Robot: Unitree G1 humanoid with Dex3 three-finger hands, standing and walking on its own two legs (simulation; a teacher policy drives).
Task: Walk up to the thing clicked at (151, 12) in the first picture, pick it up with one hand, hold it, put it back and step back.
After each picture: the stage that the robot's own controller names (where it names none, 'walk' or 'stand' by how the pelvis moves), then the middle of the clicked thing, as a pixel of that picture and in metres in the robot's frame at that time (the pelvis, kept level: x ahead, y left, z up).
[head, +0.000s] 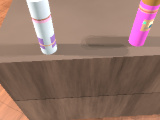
stand; (144, 18) +0.59 -0.23 +0.10
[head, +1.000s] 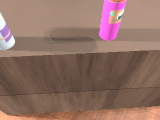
walk; (113, 8) +0.55 -0.07 +0.14
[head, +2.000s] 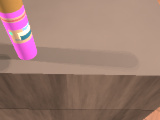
stand; (18, 27) +0.45 +0.25 +0.14
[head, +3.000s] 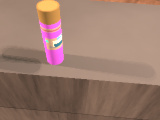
stand; (52, 36) +0.48 +0.15 +0.10
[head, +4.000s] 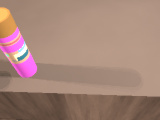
stand; (15, 48) +0.40 +0.24 +0.12
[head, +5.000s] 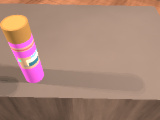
stand; (26, 54) +0.39 +0.21 +0.10
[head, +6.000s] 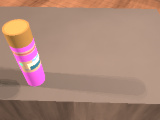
stand; (27, 57) +0.39 +0.21 +0.10
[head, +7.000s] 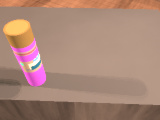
stand; (28, 57) +0.39 +0.21 +0.10
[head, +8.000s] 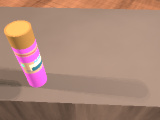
stand; (29, 58) +0.38 +0.20 +0.10
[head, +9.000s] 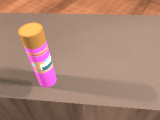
rise first; (40, 59) +0.39 +0.19 +0.10
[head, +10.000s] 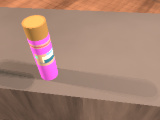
go down; (43, 51) +0.42 +0.19 +0.11
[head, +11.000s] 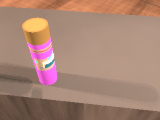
go down; (43, 56) +0.40 +0.17 +0.11
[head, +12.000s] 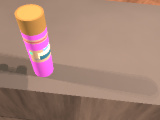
close in; (38, 46) +0.41 +0.17 +0.12
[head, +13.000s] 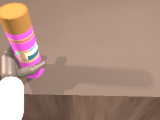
close; (25, 46) +0.40 +0.19 +0.14
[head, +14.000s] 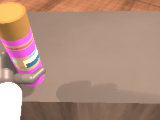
lift; (23, 52) +0.33 +0.18 +0.21
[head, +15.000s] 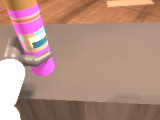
lift; (31, 34) +0.34 +0.16 +0.28
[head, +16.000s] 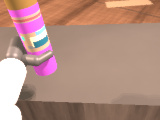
hold; (33, 33) +0.34 +0.15 +0.28
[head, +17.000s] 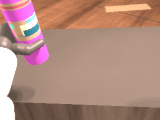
hold; (23, 21) +0.33 +0.17 +0.33
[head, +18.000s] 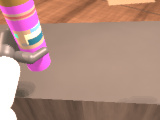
crouch; (26, 29) +0.32 +0.16 +0.30
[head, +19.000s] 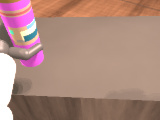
crouch; (21, 25) +0.34 +0.17 +0.29
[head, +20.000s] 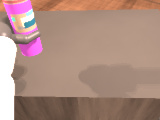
lower; (21, 16) +0.44 +0.19 +0.25
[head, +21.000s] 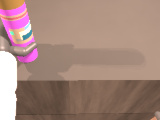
lower; (18, 27) +0.46 +0.19 +0.16
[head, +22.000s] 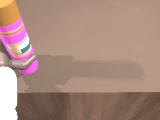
lower; (16, 40) +0.42 +0.20 +0.15
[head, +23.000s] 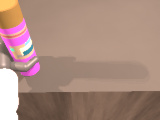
lower; (19, 42) +0.41 +0.20 +0.15
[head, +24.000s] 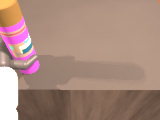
rest; (18, 40) +0.42 +0.20 +0.15
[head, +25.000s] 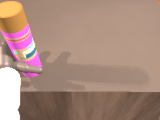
withdraw; (22, 45) +0.41 +0.19 +0.14
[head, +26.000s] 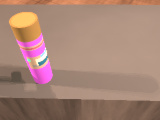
sink last; (35, 53) +0.39 +0.18 +0.13
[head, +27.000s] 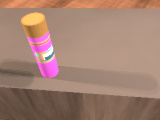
stand; (42, 49) +0.42 +0.19 +0.12
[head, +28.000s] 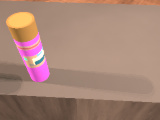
stand; (32, 52) +0.39 +0.19 +0.11
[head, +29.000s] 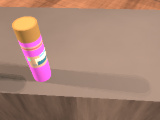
stand; (35, 53) +0.41 +0.19 +0.10
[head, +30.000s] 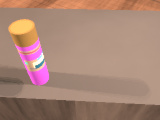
stand; (32, 56) +0.40 +0.20 +0.10
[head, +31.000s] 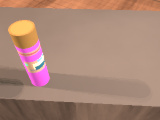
stand; (32, 58) +0.39 +0.19 +0.10
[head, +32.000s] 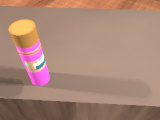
stand; (33, 57) +0.39 +0.19 +0.10
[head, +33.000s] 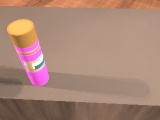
stand; (32, 57) +0.39 +0.20 +0.10
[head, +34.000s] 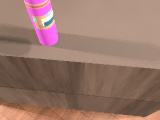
walk; (41, 13) +0.49 +0.16 +0.13
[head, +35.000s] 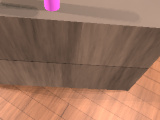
walk; out of the picture +0.72 +0.17 +0.11
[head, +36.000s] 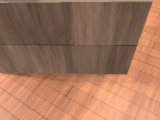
stand; out of the picture +1.00 +0.28 +0.13
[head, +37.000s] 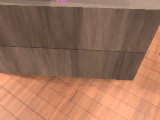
stand; out of the picture +0.96 +0.18 +0.11
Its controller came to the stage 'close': yes
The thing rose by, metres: 0.21
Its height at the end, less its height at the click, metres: +0.00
